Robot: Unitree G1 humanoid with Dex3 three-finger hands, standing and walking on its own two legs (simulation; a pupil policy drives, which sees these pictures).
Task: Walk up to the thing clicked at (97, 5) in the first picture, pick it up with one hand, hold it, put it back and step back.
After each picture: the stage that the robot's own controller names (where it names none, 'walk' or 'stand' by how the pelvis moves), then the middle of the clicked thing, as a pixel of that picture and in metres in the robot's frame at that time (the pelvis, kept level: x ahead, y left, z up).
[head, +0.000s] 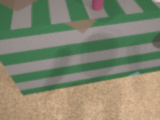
stand; out of the picture +0.94 -0.10 +0.07
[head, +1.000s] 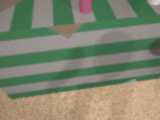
rise first; out of the picture +0.84 +0.01 +0.10
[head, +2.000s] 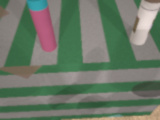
walk; (43, 25) +0.56 +0.20 +0.08
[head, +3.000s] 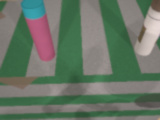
stand; (41, 33) +0.51 +0.16 +0.09
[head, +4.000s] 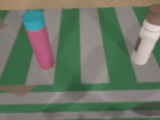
stand; (40, 43) +0.49 +0.17 +0.07
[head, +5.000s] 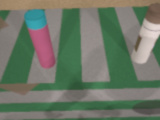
stand; (42, 42) +0.50 +0.17 +0.07
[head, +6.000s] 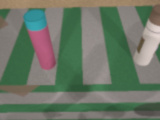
stand; (42, 43) +0.49 +0.17 +0.07
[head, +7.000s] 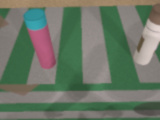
stand; (42, 42) +0.49 +0.17 +0.07
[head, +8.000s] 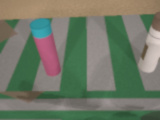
rise first; (47, 50) +0.48 +0.17 +0.07
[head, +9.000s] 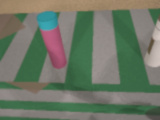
go down; (53, 43) +0.50 +0.16 +0.08
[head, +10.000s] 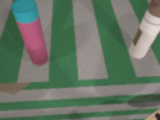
go down; (33, 37) +0.49 +0.15 +0.08
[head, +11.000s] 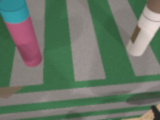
go down; (24, 37) +0.48 +0.16 +0.10
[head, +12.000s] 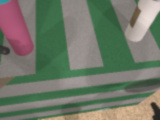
close in; (12, 22) +0.49 +0.17 +0.13
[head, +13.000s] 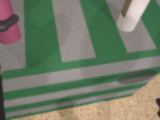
lift; out of the picture +0.55 +0.18 +0.14
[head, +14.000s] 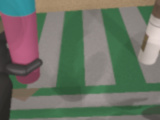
lift; (23, 42) +0.34 +0.15 +0.24
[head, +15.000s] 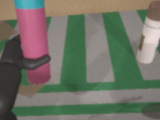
lift; (34, 40) +0.36 +0.14 +0.23
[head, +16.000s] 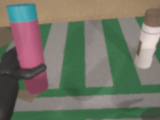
hold; (30, 51) +0.34 +0.16 +0.22
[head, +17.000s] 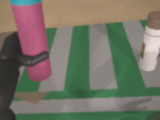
crouch; (33, 37) +0.34 +0.14 +0.28
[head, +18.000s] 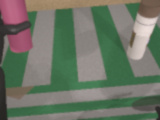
crouch; (13, 8) +0.48 +0.17 +0.25
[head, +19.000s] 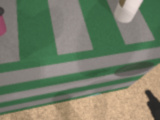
lower; out of the picture +0.56 +0.19 +0.15
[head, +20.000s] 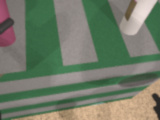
lower; out of the picture +0.53 +0.19 +0.15
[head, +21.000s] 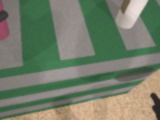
lower; out of the picture +0.55 +0.19 +0.15
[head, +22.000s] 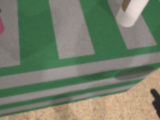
lower; out of the picture +0.56 +0.20 +0.16
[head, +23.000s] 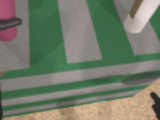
open; out of the picture +0.54 +0.17 +0.15
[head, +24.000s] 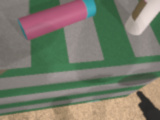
sink last; (59, 17) +0.54 +0.02 +0.05
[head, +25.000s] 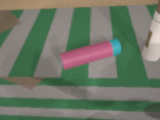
sink last; (90, 53) +0.50 +0.01 +0.02
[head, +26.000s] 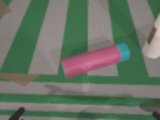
stand; (95, 59) +0.43 -0.02 +0.02
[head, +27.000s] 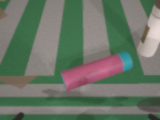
stand; (96, 70) +0.38 -0.03 +0.03
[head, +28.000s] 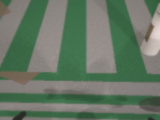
stand; out of the picture +0.13 -0.28 -0.69
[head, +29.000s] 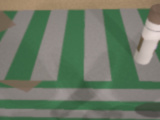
walk; out of the picture +0.25 -0.47 -0.74
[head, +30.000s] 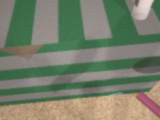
walk; (151, 105) +0.42 -0.50 -0.72
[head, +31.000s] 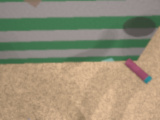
walk; (137, 70) +0.70 -0.50 -0.71
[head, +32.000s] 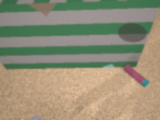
stand; (135, 75) +0.87 -0.47 -0.73
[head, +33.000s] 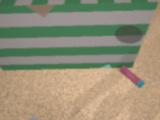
stand; (131, 76) +0.87 -0.47 -0.75
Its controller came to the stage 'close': yes
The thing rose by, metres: 0.21
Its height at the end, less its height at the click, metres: -0.82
